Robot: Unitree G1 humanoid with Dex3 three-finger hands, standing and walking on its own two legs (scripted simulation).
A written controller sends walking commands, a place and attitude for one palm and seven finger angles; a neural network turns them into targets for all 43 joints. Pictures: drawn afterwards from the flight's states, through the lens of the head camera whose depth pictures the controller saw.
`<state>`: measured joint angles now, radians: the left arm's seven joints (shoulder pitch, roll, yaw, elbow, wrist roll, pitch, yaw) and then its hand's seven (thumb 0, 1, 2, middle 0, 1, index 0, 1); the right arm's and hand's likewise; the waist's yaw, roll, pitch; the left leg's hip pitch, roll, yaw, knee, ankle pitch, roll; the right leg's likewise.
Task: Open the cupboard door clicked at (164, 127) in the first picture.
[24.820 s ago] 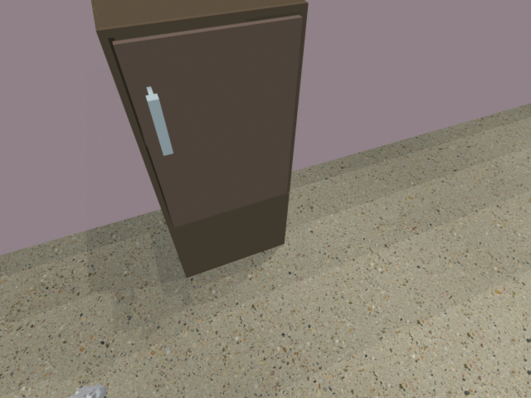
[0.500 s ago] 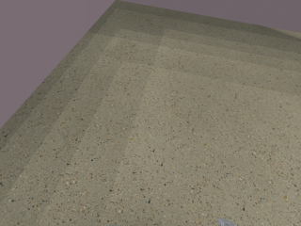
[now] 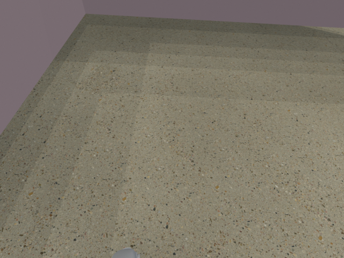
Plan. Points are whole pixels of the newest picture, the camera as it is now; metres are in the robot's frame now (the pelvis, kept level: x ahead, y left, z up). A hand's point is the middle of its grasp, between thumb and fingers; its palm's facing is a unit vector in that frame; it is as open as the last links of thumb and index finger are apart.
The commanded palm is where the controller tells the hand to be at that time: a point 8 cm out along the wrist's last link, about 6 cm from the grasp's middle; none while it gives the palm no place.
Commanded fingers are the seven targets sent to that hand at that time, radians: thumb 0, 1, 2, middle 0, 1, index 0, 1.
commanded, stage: walk to a spot facing it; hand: left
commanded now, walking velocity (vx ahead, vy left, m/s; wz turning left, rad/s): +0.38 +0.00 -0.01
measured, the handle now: out of the picture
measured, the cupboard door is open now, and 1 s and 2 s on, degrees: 39 39 39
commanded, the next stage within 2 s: turn to face it in 0.26 s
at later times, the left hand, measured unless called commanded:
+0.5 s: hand (109, 202) +0.30 +0.19 -0.17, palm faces -0.05 -0.98 -0.21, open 7.3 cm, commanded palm none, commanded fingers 0.00 0.90 0.90 -0.20 -0.30 -0.20 -0.30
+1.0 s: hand (112, 181) +0.37 +0.20 -0.18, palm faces +0.26 -0.94 -0.23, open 7.4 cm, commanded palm none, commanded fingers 0.00 0.90 0.90 -0.20 -0.30 -0.20 -0.30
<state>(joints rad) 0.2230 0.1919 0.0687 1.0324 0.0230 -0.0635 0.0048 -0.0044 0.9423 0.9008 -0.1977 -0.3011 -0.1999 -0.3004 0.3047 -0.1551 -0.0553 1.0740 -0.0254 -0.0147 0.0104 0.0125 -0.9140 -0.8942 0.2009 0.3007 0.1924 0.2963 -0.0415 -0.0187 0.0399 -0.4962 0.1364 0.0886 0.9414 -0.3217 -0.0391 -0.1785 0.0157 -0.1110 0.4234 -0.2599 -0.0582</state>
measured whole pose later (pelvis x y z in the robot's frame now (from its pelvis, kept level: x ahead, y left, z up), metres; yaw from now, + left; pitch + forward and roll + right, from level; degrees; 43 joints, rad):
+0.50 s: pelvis +0.22 +0.01 +0.00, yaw -3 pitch +0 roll +1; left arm 0.20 0.19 0.06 1.03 0.03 -0.03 -0.02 0.01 0.93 0.90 -0.19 -0.30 -0.20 -0.30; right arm 0.34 -0.15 -0.04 1.09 -0.03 -0.04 -0.01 0.01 -0.93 -0.89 0.20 0.30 0.20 0.30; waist -0.03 -0.01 0.04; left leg -0.16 0.08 0.18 0.47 -0.29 -0.02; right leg -0.43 -0.09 -0.10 0.64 -0.18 0.01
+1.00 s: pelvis +0.33 -0.02 -0.01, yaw +14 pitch +2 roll +0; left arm 0.14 0.23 0.07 0.95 0.02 0.04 0.01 0.01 0.92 0.90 -0.20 -0.30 -0.20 -0.30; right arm 0.19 -0.21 -0.06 0.93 -0.03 0.01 -0.01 0.01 -0.91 -0.89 0.20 0.30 0.20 0.30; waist -0.02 -0.03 0.05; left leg -0.35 0.03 0.02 0.57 -0.26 -0.01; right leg -0.45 -0.06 -0.04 0.97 -0.48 0.07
